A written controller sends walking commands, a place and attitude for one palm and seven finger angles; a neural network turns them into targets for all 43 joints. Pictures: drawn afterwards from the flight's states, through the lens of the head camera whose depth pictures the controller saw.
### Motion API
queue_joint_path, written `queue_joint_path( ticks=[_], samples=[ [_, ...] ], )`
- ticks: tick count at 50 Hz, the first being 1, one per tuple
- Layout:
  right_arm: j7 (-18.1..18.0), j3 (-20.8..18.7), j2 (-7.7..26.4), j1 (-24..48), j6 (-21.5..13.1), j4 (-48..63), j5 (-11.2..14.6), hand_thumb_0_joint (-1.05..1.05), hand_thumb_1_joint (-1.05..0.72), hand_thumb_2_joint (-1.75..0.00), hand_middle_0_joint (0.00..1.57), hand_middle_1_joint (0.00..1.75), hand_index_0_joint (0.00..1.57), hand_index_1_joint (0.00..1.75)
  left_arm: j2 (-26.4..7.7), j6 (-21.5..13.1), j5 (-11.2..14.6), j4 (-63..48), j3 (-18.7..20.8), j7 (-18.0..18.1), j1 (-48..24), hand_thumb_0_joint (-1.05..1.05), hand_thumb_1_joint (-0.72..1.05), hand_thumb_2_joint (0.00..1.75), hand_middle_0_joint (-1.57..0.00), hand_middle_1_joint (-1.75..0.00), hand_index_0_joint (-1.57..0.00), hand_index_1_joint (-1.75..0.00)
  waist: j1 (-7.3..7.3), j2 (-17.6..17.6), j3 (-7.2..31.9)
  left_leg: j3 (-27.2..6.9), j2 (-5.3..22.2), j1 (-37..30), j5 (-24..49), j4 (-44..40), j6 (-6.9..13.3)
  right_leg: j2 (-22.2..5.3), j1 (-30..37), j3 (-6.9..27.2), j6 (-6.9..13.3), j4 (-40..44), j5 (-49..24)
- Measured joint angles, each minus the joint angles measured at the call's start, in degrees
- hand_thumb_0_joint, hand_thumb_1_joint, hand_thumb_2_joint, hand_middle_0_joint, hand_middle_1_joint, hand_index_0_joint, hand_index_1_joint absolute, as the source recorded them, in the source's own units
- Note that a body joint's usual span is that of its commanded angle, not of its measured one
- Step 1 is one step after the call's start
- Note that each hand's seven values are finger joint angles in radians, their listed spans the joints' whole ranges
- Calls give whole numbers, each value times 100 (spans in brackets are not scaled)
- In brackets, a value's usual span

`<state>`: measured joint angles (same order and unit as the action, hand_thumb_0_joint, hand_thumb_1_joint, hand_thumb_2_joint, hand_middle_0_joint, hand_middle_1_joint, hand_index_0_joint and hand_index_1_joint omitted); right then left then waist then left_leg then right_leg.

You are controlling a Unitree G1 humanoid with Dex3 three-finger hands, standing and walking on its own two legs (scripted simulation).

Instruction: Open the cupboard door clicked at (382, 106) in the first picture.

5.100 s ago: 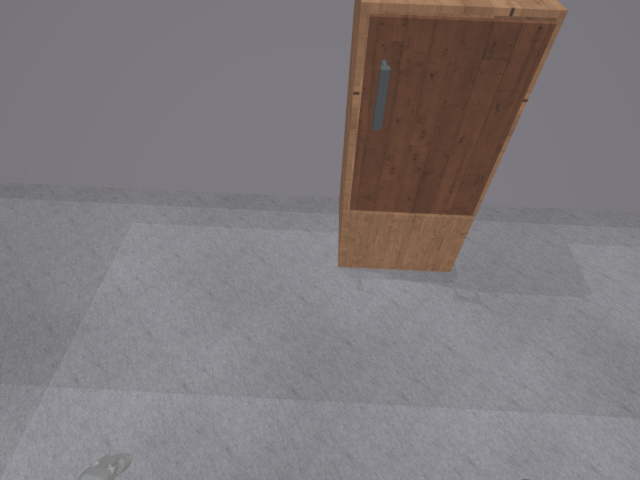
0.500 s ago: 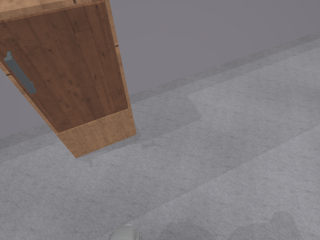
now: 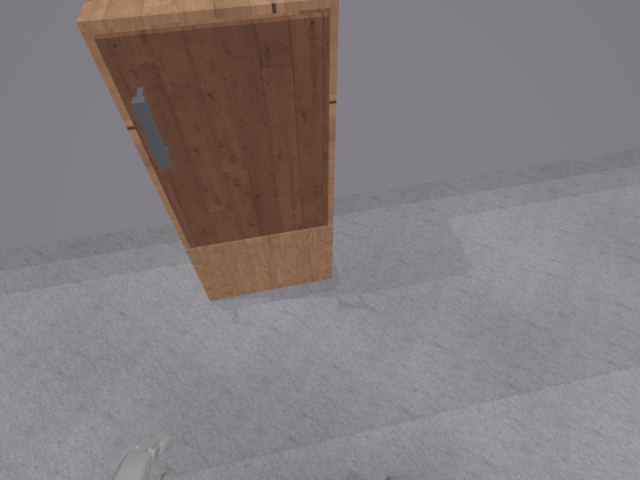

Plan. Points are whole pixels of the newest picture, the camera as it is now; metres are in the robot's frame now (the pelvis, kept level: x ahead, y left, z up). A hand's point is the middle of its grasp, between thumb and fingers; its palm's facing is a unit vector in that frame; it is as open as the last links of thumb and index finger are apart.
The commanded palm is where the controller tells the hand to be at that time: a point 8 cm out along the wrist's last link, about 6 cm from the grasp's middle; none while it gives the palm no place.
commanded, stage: turn to face it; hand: left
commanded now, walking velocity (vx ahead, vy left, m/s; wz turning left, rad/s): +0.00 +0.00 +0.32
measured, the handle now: (153, 129) +0.73 +0.36 +0.00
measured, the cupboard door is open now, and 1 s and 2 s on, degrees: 0 0 0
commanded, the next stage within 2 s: take the last steps up to it in 0.16 s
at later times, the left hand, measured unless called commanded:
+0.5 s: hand out of the picture -0.07 +0.19 -0.17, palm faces +0.27 -0.94 -0.20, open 7.4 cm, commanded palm none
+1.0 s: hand (168, 461) +0.17 +0.24 -0.18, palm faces +0.13 -0.98 -0.14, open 7.4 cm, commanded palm none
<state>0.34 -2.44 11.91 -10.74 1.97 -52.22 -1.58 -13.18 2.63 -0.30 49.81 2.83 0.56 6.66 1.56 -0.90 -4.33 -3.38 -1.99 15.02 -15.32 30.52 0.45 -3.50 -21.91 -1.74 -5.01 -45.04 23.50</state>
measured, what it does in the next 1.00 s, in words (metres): walks ahead: right foot, then left foot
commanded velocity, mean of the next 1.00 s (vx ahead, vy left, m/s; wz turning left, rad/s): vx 0.22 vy -0.02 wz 0.06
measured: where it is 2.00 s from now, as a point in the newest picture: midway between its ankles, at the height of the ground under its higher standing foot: outside the picture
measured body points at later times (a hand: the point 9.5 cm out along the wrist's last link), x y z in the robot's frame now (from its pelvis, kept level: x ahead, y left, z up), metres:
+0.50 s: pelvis -0.01 +0.01 +0.00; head +0.00 +0.03 +0.45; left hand -0.08 +0.24 -0.16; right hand +0.11 -0.23 -0.13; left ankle -0.05 +0.11 -0.72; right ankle +0.02 -0.12 -0.73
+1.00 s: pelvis +0.12 +0.06 +0.00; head +0.14 +0.07 +0.45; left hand +0.16 +0.29 -0.16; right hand +0.03 -0.15 -0.15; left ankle -0.05 +0.12 -0.73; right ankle +0.25 -0.05 -0.70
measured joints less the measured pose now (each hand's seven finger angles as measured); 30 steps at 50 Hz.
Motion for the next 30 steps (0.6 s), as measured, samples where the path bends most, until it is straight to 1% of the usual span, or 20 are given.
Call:
queue_joint_path(
  ticks=[2,3,4,5,6,7,9,10,12,14,18,20,23,25,26,27,28,29,30],
  samples=[
    [7,-29,14,-79,23,-31,21,1,-90,-90,21,30,21,30,55,-90,1,-59,-45,-4,29,1,91,90,-20,-30,-20,-30,5,-35,63,-71,-47,93,-109,222,-88,57,412,-57,44,912,-582],
    [12,-59,55,-95,33,-56,46,1,-90,-90,21,30,20,30,118,-155,-28,-53,-63,8,38,1,91,90,-20,-30,-20,-30,6,-131,62,-112,-16,191,-199,459,-111,104,484,-132,204,1039,-717],
    [5,-94,92,-103,60,-86,62,1,-90,-90,21,30,20,30,177,-194,-53,-51,-103,12,55,1,91,90,-20,-30,-20,-30,28,-208,52,-136,-22,342,-629,888,-143,113,489,-216,376,964,-679],
    [-2,-129,123,-130,98,-103,67,1,-90,-90,21,30,20,30,225,-211,-69,-53,-153,6,89,1,91,90,-20,-30,-20,-30,50,-241,59,-124,-67,532,-1010,1451,-160,74,514,-299,506,914,-605],
    [-2,-159,149,-162,140,-128,64,1,-90,-90,20,30,20,30,272,-217,-78,-46,-177,9,138,1,91,90,-20,-30,-20,-30,55,-245,82,-82,-102,714,-1204,2019,-169,20,565,-371,585,929,-558],
    [6,-182,172,-183,176,-168,55,1,-90,-90,20,30,20,30,312,-212,-80,-36,-187,18,196,1,91,90,-20,-30,-20,-30,39,-235,103,-22,-103,867,-1228,2542,-187,-23,632,-423,624,995,-552],
    [33,-210,219,-196,212,-247,37,1,-90,-90,20,30,20,30,368,-202,-75,7,-196,29,320,1,91,90,-21,-30,-20,-30,0,-215,121,79,-19,1079,-990,3309,-237,-69,765,-499,628,1189,-635],
    [42,-218,237,-199,218,-275,32,1,-90,-90,20,30,20,30,385,-201,-73,41,-198,32,380,1,91,90,-21,-30,-20,-30,-9,-204,124,100,38,1141,-847,3529,-264,-83,816,-540,627,1282,-687],
    [50,-226,259,-214,217,-323,31,1,-90,-90,20,30,20,30,404,-200,-75,126,-202,36,487,1,91,90,-21,-30,-20,-30,-12,-176,123,109,154,1184,-632,3692,-325,-107,900,-640,634,1437,-770],
    [44,-220,263,-230,227,-375,31,1,-91,-90,20,30,20,30,406,-197,-85,210,-197,45,586,1,90,90,-21,-30,-20,-30,-35,-126,118,134,264,1122,-590,3546,-377,-141,945,-737,635,1529,-817],
    [46,-177,232,-229,247,-497,21,1,-91,-90,20,30,20,30,363,-241,-124,409,-153,34,799,1,91,90,-21,-30,-20,-30,-163,-10,111,272,432,798,-752,2736,-396,-204,1000,-904,594,1643,-872],
    [67,-148,195,-209,232,-541,15,1,-91,-90,20,30,20,30,312,-269,-143,532,-129,13,929,1,91,90,-21,-30,-20,-30,-248,54,131,403,491,611,-836,2244,-358,-236,1016,-978,550,1695,-896],
    [100,-93,104,-168,139,-553,21,1,-91,-90,20,30,20,30,194,-289,-171,745,-82,-16,1148,1,91,90,-21,-30,-20,-30,-380,189,184,633,511,265,-1000,1393,-250,-306,1022,-1055,460,1720,-904],
    [96,-41,41,-170,5,-524,26,1,-91,-90,20,30,20,30,109,-264,-149,908,-49,-29,1319,1,91,90,-21,-30,-20,-30,-435,263,254,788,490,-118,-750,534,-179,-351,987,-1080,373,1606,-836],
    [83,-20,27,-189,-85,-496,29,1,-91,-90,20,30,20,30,81,-234,-122,987,-38,-40,1414,1,91,90,-21,-30,-20,-30,-436,251,311,789,488,-286,-543,119,-106,-353,911,-1084,335,1422,-690],
    [55,-9,-33,-177,-164,-505,20,1,-91,-90,20,30,20,30,39,-180,-100,1089,-23,-48,1471,1,91,90,-20,-30,-20,-30,-438,314,317,820,446,-302,-357,126,-19,-377,803,-979,318,1103,-316],
    [30,16,-99,-184,-219,-506,11,1,-91,-90,20,30,20,30,11,-112,-98,1185,-15,-51,1523,1,91,90,-20,-30,-20,-30,-445,362,323,878,423,-352,-373,185,57,-343,648,-800,334,662,35],
    [9,48,-159,-223,-262,-503,4,1,-91,-90,20,30,20,30,-3,-55,-111,1266,-11,-62,1572,1,91,90,-20,-30,-20,-30,-433,376,347,928,417,-450,-426,152,115,-286,470,-654,371,183,217],
    [-17,75,-214,-288,-301,-507,0,1,-91,-90,20,30,20,30,-6,-15,-129,1338,-7,-81,1598,1,91,90,-20,-30,-20,-30,-396,366,382,951,414,-567,-451,41,155,-234,284,-555,395,-274,235]
  ],
)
